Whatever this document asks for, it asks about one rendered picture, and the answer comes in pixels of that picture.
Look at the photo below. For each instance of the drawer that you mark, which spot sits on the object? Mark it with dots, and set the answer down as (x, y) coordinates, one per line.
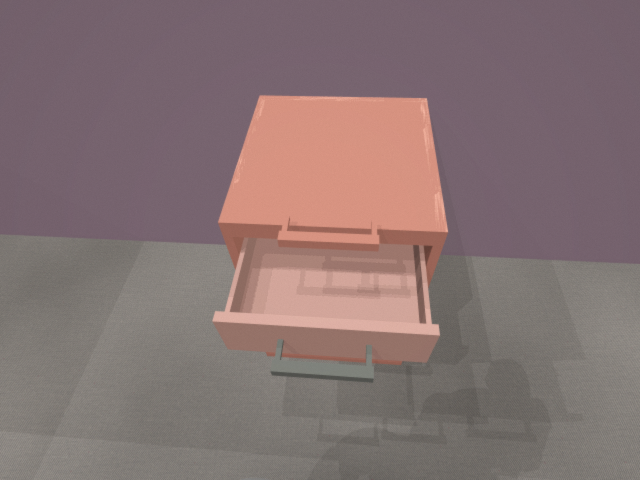
(330, 302)

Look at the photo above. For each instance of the handle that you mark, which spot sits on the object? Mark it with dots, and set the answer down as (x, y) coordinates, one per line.
(322, 370)
(336, 241)

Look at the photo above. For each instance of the cabinet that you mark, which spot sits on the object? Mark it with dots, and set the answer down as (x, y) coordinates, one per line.
(354, 165)

